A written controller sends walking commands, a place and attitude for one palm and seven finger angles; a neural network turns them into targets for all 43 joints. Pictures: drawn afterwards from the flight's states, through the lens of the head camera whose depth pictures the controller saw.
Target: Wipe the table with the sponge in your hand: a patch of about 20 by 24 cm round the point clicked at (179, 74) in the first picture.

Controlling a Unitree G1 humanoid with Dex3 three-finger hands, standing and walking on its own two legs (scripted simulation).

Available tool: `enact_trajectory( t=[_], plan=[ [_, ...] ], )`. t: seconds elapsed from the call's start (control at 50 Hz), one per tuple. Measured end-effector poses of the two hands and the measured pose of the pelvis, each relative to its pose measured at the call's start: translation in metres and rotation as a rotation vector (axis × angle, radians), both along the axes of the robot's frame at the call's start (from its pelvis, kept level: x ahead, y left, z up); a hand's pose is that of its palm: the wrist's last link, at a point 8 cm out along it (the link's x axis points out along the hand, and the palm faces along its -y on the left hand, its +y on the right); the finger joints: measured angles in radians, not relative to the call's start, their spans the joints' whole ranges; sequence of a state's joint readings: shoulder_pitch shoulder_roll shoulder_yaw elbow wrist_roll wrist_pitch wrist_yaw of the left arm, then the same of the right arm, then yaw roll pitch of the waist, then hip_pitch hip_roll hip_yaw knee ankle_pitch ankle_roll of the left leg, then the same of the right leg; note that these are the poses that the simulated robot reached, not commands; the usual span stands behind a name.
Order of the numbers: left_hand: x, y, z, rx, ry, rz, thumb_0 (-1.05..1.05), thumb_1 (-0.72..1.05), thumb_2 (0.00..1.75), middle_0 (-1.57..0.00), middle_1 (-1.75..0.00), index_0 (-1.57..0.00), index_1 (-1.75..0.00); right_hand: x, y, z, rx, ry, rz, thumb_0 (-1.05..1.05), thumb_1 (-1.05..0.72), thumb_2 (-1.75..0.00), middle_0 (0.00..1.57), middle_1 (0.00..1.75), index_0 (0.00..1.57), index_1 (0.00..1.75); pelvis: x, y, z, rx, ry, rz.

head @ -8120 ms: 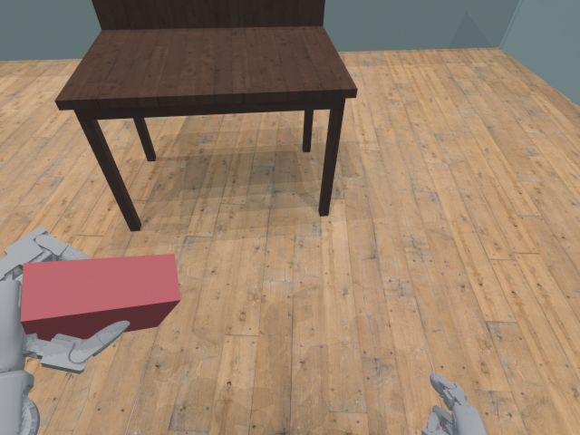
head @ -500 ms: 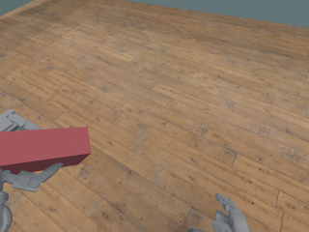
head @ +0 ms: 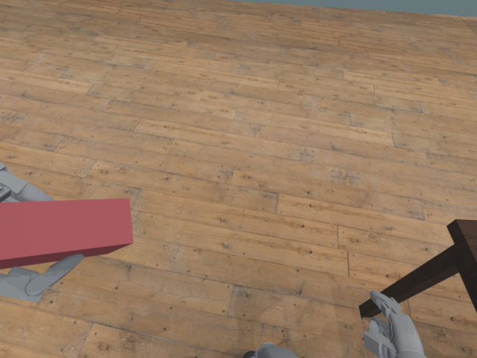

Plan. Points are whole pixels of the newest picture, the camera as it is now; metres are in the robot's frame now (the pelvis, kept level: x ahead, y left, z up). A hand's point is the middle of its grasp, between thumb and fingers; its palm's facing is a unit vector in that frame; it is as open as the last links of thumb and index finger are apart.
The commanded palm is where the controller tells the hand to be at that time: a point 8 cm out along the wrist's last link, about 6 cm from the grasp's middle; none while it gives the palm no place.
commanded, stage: turn to face it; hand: left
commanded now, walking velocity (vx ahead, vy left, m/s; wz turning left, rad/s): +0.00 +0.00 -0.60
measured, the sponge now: (79, 232) +0.23 +0.21 +0.15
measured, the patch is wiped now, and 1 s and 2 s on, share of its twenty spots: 0.00 0.00 0.00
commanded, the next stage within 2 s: none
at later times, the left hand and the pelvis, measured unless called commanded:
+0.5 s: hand (202, 255) +0.20 +0.07 +0.18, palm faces +0.04 -0.81 -0.58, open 9.4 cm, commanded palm +0.16 +0.13 +0.19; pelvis -0.08 -0.08 +0.01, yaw -19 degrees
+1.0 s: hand (259, 311) +0.15 +0.00 +0.18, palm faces -0.07 -0.88 -0.48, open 9.4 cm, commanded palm +0.13 +0.05 +0.19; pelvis -0.16 -0.08 +0.00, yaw -36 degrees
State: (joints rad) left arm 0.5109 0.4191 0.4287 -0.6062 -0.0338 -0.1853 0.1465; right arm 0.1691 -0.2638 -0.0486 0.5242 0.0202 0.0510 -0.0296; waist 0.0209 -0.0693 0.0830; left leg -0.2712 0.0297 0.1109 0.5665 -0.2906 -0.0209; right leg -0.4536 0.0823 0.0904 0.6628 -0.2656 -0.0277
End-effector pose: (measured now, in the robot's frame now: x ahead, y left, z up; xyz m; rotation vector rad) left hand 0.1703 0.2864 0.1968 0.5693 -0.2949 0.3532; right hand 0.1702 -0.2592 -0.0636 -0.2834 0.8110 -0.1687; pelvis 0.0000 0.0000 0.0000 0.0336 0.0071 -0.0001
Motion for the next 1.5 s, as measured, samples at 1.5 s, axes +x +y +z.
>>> enact_trajectory(
  t=[1.5],
  plan=[
    [-0.081,-0.313,-0.002,-0.015,0.023,-0.901,0.00,-0.42,1.00,-0.83,-1.34,-0.82,-1.35,-0.501,-0.100,-0.003,0.026,-0.008,-0.875,0.01,-0.91,-0.90,0.19,0.30,0.20,0.30,-0.241,-0.066,0.002,0.014,0.001,-0.895]
  ],
)
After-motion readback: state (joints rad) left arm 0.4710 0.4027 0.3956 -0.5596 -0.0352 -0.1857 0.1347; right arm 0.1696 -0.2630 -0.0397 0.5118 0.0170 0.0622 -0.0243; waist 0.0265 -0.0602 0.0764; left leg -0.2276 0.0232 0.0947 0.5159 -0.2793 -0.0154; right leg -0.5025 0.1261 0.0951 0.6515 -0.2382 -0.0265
